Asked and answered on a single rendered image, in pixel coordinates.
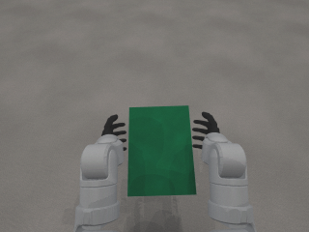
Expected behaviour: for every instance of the left robot forearm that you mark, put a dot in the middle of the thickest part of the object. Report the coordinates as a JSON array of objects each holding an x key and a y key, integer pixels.
[{"x": 98, "y": 178}]

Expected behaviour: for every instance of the left robot hand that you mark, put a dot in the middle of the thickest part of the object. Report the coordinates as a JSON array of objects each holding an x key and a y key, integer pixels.
[{"x": 109, "y": 127}]

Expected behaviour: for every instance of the right robot forearm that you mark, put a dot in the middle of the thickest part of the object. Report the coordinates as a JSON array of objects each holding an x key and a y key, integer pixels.
[{"x": 229, "y": 202}]

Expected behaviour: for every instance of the right robot hand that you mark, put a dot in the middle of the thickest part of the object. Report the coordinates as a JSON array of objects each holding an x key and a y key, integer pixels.
[{"x": 211, "y": 125}]

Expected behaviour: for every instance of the carton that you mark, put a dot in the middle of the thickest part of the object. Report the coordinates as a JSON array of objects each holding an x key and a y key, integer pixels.
[{"x": 160, "y": 154}]

